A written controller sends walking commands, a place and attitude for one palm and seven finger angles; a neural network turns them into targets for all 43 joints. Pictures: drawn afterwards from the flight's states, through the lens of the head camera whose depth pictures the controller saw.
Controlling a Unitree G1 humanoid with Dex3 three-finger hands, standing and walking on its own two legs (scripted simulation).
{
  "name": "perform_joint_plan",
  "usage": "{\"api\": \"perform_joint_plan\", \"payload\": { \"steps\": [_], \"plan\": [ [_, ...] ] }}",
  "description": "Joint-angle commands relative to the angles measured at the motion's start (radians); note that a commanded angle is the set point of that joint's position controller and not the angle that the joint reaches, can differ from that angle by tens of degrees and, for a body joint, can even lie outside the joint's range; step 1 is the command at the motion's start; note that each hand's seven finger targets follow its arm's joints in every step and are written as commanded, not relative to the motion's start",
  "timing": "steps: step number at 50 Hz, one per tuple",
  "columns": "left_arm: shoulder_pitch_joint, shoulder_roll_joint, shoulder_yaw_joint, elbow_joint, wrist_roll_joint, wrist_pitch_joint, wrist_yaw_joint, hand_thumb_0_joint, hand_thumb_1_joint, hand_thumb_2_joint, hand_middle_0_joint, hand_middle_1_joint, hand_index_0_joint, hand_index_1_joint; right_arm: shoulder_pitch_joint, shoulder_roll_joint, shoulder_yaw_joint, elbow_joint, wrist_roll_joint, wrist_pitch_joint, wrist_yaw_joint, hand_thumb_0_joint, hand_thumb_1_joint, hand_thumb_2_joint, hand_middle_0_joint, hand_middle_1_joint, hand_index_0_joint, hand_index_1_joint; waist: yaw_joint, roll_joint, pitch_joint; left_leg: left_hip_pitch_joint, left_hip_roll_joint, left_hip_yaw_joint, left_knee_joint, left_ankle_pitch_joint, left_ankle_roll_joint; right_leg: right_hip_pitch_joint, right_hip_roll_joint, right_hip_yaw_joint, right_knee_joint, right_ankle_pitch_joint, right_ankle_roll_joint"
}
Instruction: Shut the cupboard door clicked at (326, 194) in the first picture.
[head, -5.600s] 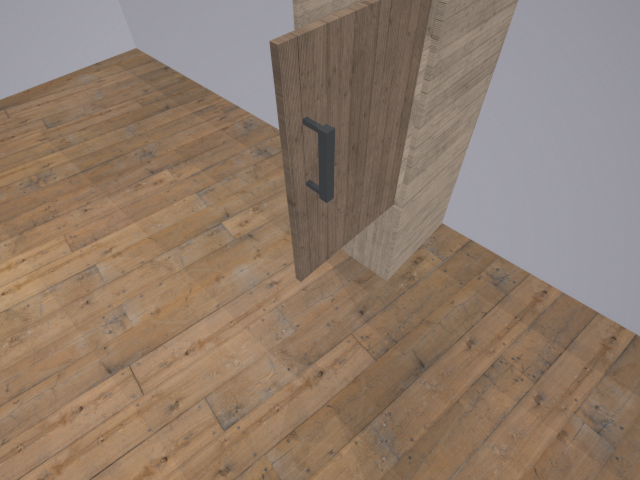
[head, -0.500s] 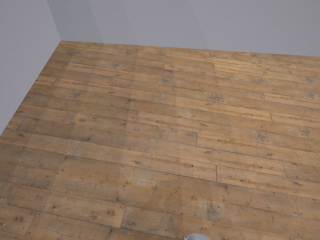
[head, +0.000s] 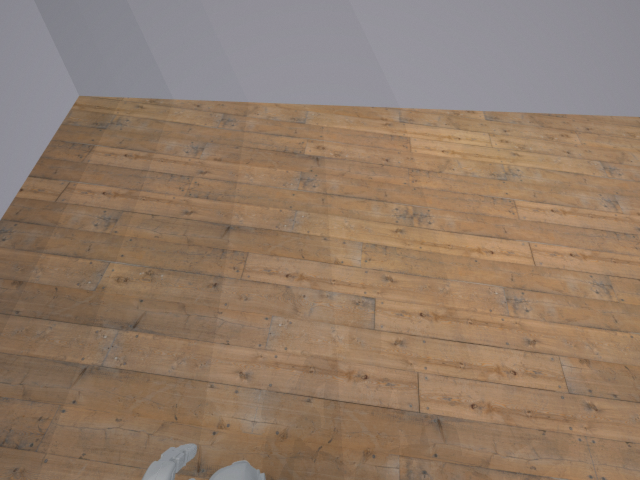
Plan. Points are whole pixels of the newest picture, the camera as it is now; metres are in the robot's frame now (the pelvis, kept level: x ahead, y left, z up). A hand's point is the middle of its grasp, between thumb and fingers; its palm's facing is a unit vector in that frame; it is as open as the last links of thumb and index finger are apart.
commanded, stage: walk to a spot facing it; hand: left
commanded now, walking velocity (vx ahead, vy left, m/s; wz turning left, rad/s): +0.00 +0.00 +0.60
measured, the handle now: out of the picture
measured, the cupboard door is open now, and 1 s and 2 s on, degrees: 88 88 88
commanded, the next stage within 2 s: none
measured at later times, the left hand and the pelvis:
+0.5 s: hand out of the picture +0.08 +0.19 -0.15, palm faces +0.29 -0.90 -0.32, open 7.4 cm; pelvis +0.06 -0.05 -0.01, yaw +18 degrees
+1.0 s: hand out of the picture +0.02 +0.15 -0.16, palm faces +0.62 -0.74 -0.28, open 7.4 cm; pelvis +0.08 -0.08 -0.01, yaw +37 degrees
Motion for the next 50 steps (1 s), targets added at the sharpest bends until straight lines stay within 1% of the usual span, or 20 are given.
{"api": "perform_joint_plan", "payload": {
  "steps": [1, 2, 3, 4, 9, 16, 20, 21, 22, 23, 27, 31, 35, 37, 38, 39, 40, 41, 44, 50],
  "plan": [
    [0.065, 0.159, 0.046, -0.05, -0.002, 0.023, 0.005, 0.0, 0.9, 0.9, -0.2, -0.3, -0.2, -0.3, 0.125, -0.12, -0.032, -0.052, -0.009, -0.009, 0.004, 0.0, -0.9, -0.9, 0.2, 0.3, 0.2, 0.3, 0.002, 0.052, -0.125, 0.256, 0.013, -0.045, -0.253, 0.315, 0.035, -0.068, -0.202, 0.029, 0.086, 0.204, -0.023],
    [0.095, 0.114, 0.042, -0.077, -0.01, 0.036, 0.004, 0.0, 0.9, 0.9, -0.2, -0.3, -0.2, -0.3, 0.167, -0.224, -0.055, -0.068, -0.019, -0.016, -0.003, 0.0, -0.9, -0.9, 0.2, 0.3, 0.2, 0.3, -0.01, 0.345, -0.152, 0.323, 0.218, -0.374, -0.356, 0.547, 0.148, -0.224, -0.074, 0.005, 0.294, -0.148, 0.055],
    [0.053, 0.107, 0.032, -0.115, -0.009, 0.048, 0.009, 0.0, 0.9, 0.9, -0.2, -0.3, -0.2, -0.3, 0.179, -0.286, -0.07, -0.075, -0.023, -0.009, -0.018, 0.0, -0.9, -0.9, 0.2, 0.3, 0.2, 0.3, -0.041, 0.38, -0.15, 0.28, 0.358, -0.585, -0.459, 0.517, 0.267, -0.278, 0.014, 0.105, 0.516, -0.451, 0.068],
    [0.008, 0.118, 0.036, -0.135, 0.003, 0.056, 0.007, 0.0, 0.9, 0.9, -0.2, -0.3, -0.2, -0.3, 0.15, -0.287, -0.073, -0.088, -0.022, -0.01, -0.028, 0.0, -0.9, -0.9, 0.2, 0.3, 0.2, 0.3, -0.028, 0.253, -0.15, 0.252, 0.341, -0.625, -0.493, 0.316, 0.278, -0.333, 0.017, 0.196, 0.65, -0.374, 0.057],
    [0.029, 0.118, 0.043, -0.109, 0.005, 0.058, -0.006, 0.0, 0.9, 0.9, -0.2, -0.3, -0.2, -0.3, 0.0, -0.245, -0.062, -0.142, -0.012, -0.026, -0.037, 0.0, -0.9, -0.9, 0.2, 0.3, 0.2, 0.3, 0.039, 0.158, -0.159, 0.254, 0.192, -0.389, -0.455, 0.38, 0.204, -0.366, -0.005, 0.252, 0.644, -0.125, 0.081],
    [0.025, 0.135, 0.038, -0.143, 0.004, 0.069, -0.006, 0.0, 0.9, 0.9, -0.2, -0.3, -0.2, -0.3, -0.045, -0.294, -0.088, -0.169, -0.014, 0.001, -0.019, 0.0, -0.9, -0.9, 0.2, 0.3, 0.2, 0.3, 0.02, 0.183, -0.157, 0.23, 0.149, -0.428, -0.468, 0.198, 0.207, -0.243, 0.049, 0.224, 0.353, -0.157, 0.074],
    [0.147, 0.168, 0.045, -0.125, -0.001, 0.061, -0.003, 0.0, 0.9, 0.9, -0.2, -0.3, -0.2, -0.3, -0.138, -0.306, -0.098, -0.208, -0.008, 0.018, -0.012, 0.0, -0.9, -0.9, 0.2, 0.3, 0.2, 0.3, 0.076, 0.179, -0.14, 0.073, 0.087, -0.444, -0.42, 0.112, 0.167, 0.002, 0.084, 0.2, 0.046, -0.038, 0.052],
    [0.199, 0.208, 0.055, -0.118, 0.003, 0.055, 0.003, 0.0, 0.9, 0.9, -0.2, -0.3, -0.2, -0.3, -0.166, -0.276, -0.094, -0.226, -0.002, 0.023, -0.009, 0.0, -0.9, -0.9, 0.2, 0.3, 0.2, 0.3, 0.104, 0.1, -0.136, -0.036, 0.025, -0.403, -0.349, 0.026, 0.121, 0.122, 0.026, 0.248, -0.118, -0.03, 0.03],
    [0.224, 0.3, 0.074, -0.124, 0.021, 0.046, 0.011, 0.0, 0.9, 0.9, -0.2, -0.3, -0.2, -0.3, -0.176, -0.212, -0.086, -0.25, 0.006, 0.026, -0.002, 0.0, -0.9, -0.9, 0.2, 0.3, 0.2, 0.3, 0.12, -0.164, -0.111, -0.213, -0.115, -0.245, -0.113, -0.137, 0.039, 0.181, -0.226, 0.538, -0.289, -0.187, -0.065],
    [0.171, 0.343, 0.068, -0.151, 0.02, 0.049, 0.013, 0.0, 0.9, 0.9, -0.2, -0.3, -0.2, -0.3, -0.204, -0.214, -0.083, -0.272, 0.0, 0.022, 0.005, 0.0, -0.9, -0.9, 0.2, 0.3, 0.2, 0.3, 0.119, -0.257, -0.066, -0.206, -0.138, -0.156, 0.169, -0.238, 0.019, 0.028, -0.414, 0.658, -0.352, -0.166, -0.159],
    [0.084, 0.213, 0.035, -0.167, 0.009, 0.029, 0.017, 0.0, 0.9, 0.9, -0.2, -0.3, -0.2, -0.3, -0.177, -0.194, -0.069, -0.225, -0.001, 0.034, 0.015, 0.0, -0.9, -0.9, 0.2, 0.3, 0.2, 0.3, 0.047, -0.207, -0.07, -0.164, -0.057, -0.132, 0.345, -0.116, -0.007, 0.067, -0.234, 0.294, -0.139, 0.523, -0.123],
    [0.205, 0.258, 0.044, -0.129, 0.012, 0.024, 0.016, 0.0, 0.9, 0.9, -0.2, -0.3, -0.2, -0.3, -0.261, -0.15, -0.042, -0.238, 0.005, 0.029, 0.024, 0.0, -0.9, -0.9, 0.2, 0.3, 0.2, 0.3, 0.108, -0.157, -0.105, -0.079, -0.087, -0.036, 0.064, -0.099, -0.01, 0.209, -0.236, 0.217, -0.052, 0.794, -0.098],
    [0.215, 0.284, 0.055, -0.114, 0.013, 0.026, 0.013, 0.0, 0.9, 0.9, -0.2, -0.3, -0.2, -0.3, -0.258, -0.156, -0.038, -0.241, 0.009, 0.022, 0.022, 0.0, -0.9, -0.9, 0.2, 0.3, 0.2, 0.3, 0.106, -0.211, -0.137, 0.03, -0.105, -0.002, -0.126, -0.064, 0.012, 0.23, -0.253, 0.186, 0.02, 0.844, -0.083],
    [0.189, 0.293, 0.06, -0.124, 0.002, 0.026, 0.008, 0.0, 0.9, 0.9, -0.2, -0.3, -0.2, -0.3, -0.185, -0.191, -0.044, -0.223, 0.003, 0.015, 0.015, 0.0, -0.9, -0.9, 0.2, 0.3, 0.2, 0.3, 0.057, -0.169, -0.169, 0.202, -0.121, 0.009, -0.284, 0.09, 0.034, 0.151, -0.236, 0.131, 0.141, 0.828, -0.035],
    [0.168, 0.28, 0.059, -0.137, -0.004, 0.028, 0.005, 0.0, 0.9, 0.9, -0.2, -0.3, -0.2, -0.3, -0.11, -0.241, -0.059, -0.207, -0.003, 0.009, 0.012, 0.0, -0.9, -0.9, 0.2, 0.3, 0.2, 0.3, 0.01, -0.078, -0.213, 0.405, -0.038, -0.063, -0.338, 0.331, 0.073, -0.004, -0.223, 0.095, 0.283, 0.667, 0.012],
    [0.151, 0.212, 0.045, -0.178, -0.011, 0.034, -0.002, 0.0, 0.9, 0.9, -0.2, -0.3, -0.2, -0.3, -0.029, -0.353, -0.089, -0.197, -0.01, 0.004, 0.006, 0.0, -0.9, -0.9, 0.2, 0.3, 0.2, 0.3, -0.033, 0.235, -0.251, 0.601, 0.248, -0.438, -0.333, 0.737, 0.228, -0.311, -0.076, 0.06, 0.52, -0.033, 0.09],
    [0.078, 0.195, 0.031, -0.218, -0.001, 0.047, 0.006, 0.0, 0.9, 0.9, -0.2, -0.3, -0.2, -0.3, 0.032, -0.391, -0.095, -0.178, -0.001, 0.013, 0.003, 0.0, -0.9, -0.9, 0.2, 0.3, 0.2, 0.3, -0.05, 0.243, -0.221, 0.547, 0.357, -0.501, -0.351, 0.851, 0.318, -0.393, -0.037, 0.163, 0.655, -0.363, 0.087],
    [0.029, 0.203, 0.034, -0.222, 0.002, 0.059, 0.011, 0.0, 0.9, 0.9, -0.2, -0.3, -0.2, -0.3, 0.018, -0.378, -0.094, -0.179, -0.003, 0.009, -0.008, 0.0, -0.9, -0.9, 0.2, 0.3, 0.2, 0.3, -0.049, 0.148, -0.192, 0.471, 0.335, -0.515, -0.374, 0.708, 0.325, -0.425, -0.042, 0.223, 0.686, -0.337, 0.089],
    [0.074, 0.196, 0.048, -0.171, 0.003, 0.079, -0.001, 0.0, 0.9, 0.9, -0.2, -0.3, -0.2, -0.3, -0.171, -0.32, -0.08, -0.225, -0.008, 0.011, -0.021, 0.0, -0.9, -0.9, 0.2, 0.3, 0.2, 0.3, 0.04, 0.225, -0.091, 0.227, 0.182, -0.39, -0.436, 0.322, 0.232, -0.326, -0.033, 0.25, 0.619, -0.191, 0.086],
    [0.159, 0.176, 0.049, -0.156, 0.006, 0.066, -0.012, 0.0, 0.9, 0.9, -0.2, -0.3, -0.2, -0.3, -0.228, -0.327, -0.093, -0.242, -0.012, 0.024, -0.01, 0.0, -0.9, -0.9, 0.2, 0.3, 0.2, 0.3, 0.082, 0.177, -0.082, 0.038, 0.096, -0.404, -0.412, 0.042, 0.177, -0.05, 0.068, 0.172, 0.205, -0.088, 0.068]
  ]
}}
